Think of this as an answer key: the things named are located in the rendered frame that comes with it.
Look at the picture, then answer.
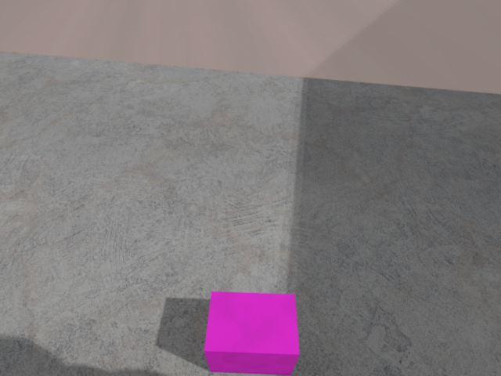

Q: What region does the carton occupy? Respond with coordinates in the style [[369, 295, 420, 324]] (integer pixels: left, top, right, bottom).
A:
[[204, 291, 300, 375]]

